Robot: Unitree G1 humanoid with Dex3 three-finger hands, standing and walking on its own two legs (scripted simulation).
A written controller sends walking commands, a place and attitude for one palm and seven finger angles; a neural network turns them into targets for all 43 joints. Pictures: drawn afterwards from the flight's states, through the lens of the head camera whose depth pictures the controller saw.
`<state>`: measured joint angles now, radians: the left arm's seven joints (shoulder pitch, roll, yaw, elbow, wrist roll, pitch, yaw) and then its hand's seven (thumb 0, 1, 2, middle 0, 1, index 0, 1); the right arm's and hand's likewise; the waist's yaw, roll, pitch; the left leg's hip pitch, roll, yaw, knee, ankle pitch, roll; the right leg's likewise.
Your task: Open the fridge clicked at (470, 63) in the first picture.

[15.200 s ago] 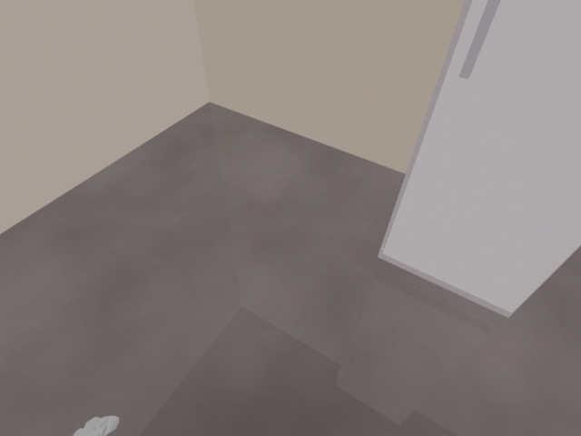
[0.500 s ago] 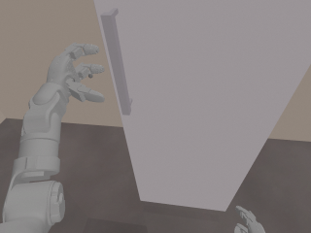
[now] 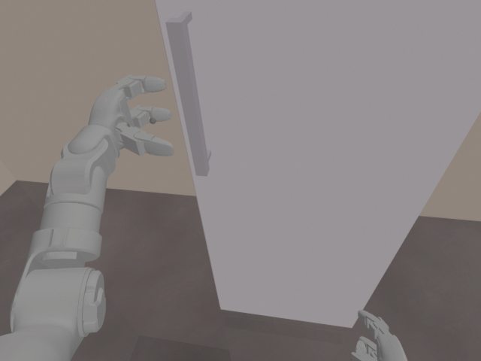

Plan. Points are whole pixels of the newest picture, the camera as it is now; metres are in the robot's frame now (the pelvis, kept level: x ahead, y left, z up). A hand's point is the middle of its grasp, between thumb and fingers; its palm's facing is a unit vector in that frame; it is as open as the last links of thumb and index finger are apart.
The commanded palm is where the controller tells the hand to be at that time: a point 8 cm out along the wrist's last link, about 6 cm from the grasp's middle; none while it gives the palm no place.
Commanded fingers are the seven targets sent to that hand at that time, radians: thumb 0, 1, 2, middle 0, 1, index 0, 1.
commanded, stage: move the hooked fingers beside the handle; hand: left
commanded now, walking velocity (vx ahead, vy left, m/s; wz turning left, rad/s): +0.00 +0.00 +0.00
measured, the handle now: (195, 104) +0.46 +0.10 +0.24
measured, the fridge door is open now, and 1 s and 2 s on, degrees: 0 0 0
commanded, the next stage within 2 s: none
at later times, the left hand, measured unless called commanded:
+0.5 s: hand (150, 121) +0.39 +0.15 +0.25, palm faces -0.09 -0.99 -0.05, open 14.0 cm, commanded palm +0.38 +0.21 +0.24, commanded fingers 0.00 -0.50 0.30 -0.30 -1.20 -0.30 -1.20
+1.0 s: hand (153, 120) +0.41 +0.16 +0.24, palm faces -0.08 -1.00 -0.03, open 14.0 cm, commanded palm +0.38 +0.21 +0.24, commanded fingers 0.00 -0.50 0.30 -0.30 -1.20 -0.30 -1.20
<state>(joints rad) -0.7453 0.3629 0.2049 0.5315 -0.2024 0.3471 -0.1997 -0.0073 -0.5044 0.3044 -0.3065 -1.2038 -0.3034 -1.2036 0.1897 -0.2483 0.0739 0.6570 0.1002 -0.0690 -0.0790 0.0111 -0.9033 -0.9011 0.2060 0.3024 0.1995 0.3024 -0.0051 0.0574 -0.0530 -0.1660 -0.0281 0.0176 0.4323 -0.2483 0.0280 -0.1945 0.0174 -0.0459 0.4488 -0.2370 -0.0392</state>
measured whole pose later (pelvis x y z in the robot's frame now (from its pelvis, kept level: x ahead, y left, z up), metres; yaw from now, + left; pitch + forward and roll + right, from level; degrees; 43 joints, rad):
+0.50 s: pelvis +0.00 +0.00 +0.00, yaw +0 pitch -2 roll +0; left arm -0.63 0.33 0.21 0.34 -0.23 0.29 -0.23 -0.01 -0.50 0.30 -0.30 -1.20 -0.30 -1.20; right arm 0.22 -0.27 0.06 0.66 0.10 -0.08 -0.09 0.01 -0.90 -0.90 0.20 0.30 0.20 0.30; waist 0.01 0.05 -0.04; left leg -0.13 -0.02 0.02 0.42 -0.25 0.02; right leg -0.16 0.02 -0.04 0.43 -0.24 -0.04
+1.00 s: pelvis +0.00 +0.00 +0.00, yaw +0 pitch -1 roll +0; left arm -0.72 0.36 0.21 0.50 -0.22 0.34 -0.22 -0.01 -0.51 0.30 -0.31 -1.20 -0.30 -1.20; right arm 0.21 -0.26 0.07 0.67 0.10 -0.05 -0.08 0.01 -0.90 -0.90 0.21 0.30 0.20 0.30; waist 0.00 0.06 -0.06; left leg -0.16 -0.02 0.02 0.43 -0.25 0.03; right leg -0.18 0.02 -0.04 0.43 -0.24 -0.04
